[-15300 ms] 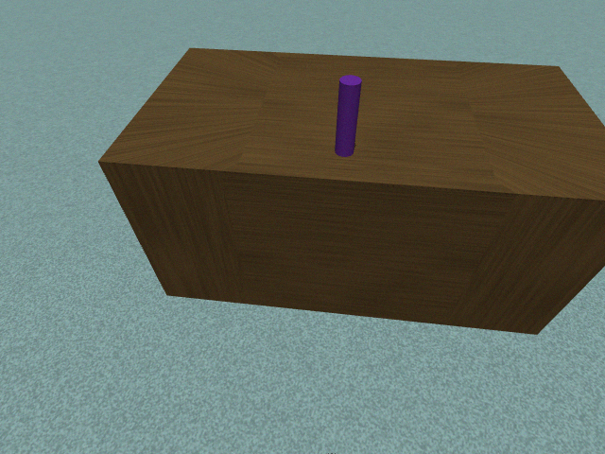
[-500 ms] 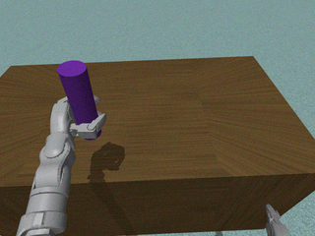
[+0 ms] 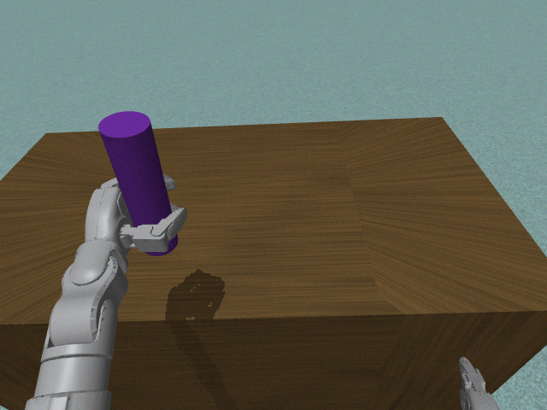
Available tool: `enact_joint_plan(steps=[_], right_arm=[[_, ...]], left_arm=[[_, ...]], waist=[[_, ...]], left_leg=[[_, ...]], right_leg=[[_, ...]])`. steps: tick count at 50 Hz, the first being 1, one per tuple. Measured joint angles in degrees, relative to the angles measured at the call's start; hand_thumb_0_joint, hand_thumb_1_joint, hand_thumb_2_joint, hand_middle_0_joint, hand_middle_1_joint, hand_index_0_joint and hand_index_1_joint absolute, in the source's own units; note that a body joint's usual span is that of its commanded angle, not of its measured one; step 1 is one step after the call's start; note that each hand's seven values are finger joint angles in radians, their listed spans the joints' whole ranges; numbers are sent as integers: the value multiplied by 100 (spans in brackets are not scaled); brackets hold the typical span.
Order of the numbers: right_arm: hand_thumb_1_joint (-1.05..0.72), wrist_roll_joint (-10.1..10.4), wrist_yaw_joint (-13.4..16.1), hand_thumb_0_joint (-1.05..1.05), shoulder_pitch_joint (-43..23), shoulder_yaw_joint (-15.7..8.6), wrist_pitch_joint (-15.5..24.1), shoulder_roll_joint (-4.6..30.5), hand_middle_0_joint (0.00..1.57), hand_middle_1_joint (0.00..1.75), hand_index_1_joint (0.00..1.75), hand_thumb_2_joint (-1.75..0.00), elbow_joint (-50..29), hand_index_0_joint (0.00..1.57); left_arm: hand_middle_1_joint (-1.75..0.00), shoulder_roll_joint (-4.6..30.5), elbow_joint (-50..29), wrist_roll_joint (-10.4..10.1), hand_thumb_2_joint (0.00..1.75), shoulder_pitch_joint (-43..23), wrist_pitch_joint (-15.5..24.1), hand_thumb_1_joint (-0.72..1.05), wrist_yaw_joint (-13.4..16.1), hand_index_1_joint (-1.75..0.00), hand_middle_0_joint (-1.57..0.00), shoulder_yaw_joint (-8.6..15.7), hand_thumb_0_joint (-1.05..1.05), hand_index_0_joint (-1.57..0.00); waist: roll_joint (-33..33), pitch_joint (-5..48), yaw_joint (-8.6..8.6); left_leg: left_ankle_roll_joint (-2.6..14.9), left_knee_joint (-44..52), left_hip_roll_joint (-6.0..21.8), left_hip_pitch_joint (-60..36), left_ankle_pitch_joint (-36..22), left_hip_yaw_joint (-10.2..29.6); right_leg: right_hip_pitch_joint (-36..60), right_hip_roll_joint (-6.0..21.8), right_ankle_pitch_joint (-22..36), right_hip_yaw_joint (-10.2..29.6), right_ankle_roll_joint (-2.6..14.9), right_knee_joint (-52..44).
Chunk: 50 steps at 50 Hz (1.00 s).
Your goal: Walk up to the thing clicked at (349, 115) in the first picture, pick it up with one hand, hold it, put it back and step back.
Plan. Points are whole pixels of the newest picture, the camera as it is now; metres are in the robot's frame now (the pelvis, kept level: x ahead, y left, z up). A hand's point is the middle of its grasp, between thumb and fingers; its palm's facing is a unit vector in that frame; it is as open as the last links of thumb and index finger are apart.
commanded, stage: hold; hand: left
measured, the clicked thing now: (145, 192) +0.34 +0.18 +0.21
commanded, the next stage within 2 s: none
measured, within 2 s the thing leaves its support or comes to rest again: neither
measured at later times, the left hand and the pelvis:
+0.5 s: hand (149, 211) +0.33 +0.18 +0.18, palm faces +0.11 -0.99 -0.02, open 7.3 cm; pelvis +0.01 +0.01 +0.01, yaw +0 degrees
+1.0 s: hand (151, 212) +0.33 +0.17 +0.18, palm faces +0.12 -0.99 -0.02, open 7.3 cm; pelvis +0.01 +0.00 +0.01, yaw +0 degrees
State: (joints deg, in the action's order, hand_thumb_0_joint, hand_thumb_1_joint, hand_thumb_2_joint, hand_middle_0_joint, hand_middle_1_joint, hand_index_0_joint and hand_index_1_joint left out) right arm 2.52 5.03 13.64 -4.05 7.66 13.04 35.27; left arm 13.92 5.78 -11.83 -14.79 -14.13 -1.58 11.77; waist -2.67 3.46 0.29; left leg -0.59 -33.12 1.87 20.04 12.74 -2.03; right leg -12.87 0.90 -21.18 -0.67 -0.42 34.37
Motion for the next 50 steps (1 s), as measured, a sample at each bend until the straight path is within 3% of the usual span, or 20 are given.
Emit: enact_joint_plan(steps=[29, 50], right_arm=[[51, -16, -70, -1, -95, -91, 293, 1, 6, 5, 6, -5, 331, 5], [51, -58, -92, -1, -138, -108, 335, -14, 6, 5, 6, -5, 344, 5]], left_arm=[[-112, -103, -1034, -80, 119, 442, -586, -14, -40, -114, -92, 25, -3, -91], [-112, -179, -1292, -39, 119, 595, -685, -14, 25, -114, -92, 11, -3, -91]], waist=[[-35, -100, -69], [-26, -123, -69]], left_leg=[[42, 417, -49, -432, -125, 1], [23, 474, -49, -542, -95, 16]], right_leg=[[499, 37, 202, -18, -45, -556], [628, 32, 185, -35, -32, -648]])
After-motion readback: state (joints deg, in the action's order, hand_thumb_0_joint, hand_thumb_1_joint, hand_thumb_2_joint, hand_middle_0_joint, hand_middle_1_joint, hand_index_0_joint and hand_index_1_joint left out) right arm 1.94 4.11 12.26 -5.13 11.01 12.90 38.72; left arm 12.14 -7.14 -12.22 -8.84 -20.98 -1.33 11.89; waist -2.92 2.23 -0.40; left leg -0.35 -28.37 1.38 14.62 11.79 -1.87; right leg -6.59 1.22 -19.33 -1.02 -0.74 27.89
